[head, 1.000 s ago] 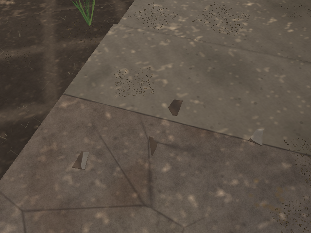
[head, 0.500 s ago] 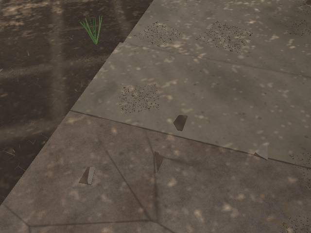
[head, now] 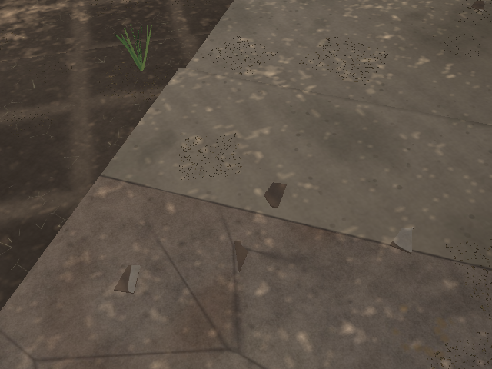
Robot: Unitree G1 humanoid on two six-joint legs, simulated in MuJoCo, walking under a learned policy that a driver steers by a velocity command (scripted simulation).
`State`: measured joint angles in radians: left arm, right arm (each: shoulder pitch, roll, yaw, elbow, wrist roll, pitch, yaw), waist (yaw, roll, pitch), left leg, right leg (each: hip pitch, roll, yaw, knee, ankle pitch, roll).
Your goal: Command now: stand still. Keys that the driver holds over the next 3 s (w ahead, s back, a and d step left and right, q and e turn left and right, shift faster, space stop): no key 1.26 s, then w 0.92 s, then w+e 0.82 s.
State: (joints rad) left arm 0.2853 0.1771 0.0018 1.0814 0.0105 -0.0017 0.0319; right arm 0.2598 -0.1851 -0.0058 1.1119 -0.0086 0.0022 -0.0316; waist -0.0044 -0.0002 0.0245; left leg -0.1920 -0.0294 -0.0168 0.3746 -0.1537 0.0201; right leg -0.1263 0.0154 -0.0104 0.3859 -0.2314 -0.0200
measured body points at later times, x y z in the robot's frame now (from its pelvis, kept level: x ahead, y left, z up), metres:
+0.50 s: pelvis +0.01 +0.00 +0.00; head +0.01 +0.00 +0.45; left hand -0.01 +0.21 -0.16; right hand -0.01 -0.22 -0.16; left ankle +0.03 +0.11 -0.74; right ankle -0.01 -0.11 -0.74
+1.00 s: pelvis +0.02 -0.01 +0.00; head +0.02 -0.01 +0.45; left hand -0.01 +0.20 -0.16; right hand -0.01 -0.22 -0.17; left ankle +0.03 +0.11 -0.74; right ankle -0.01 -0.11 -0.74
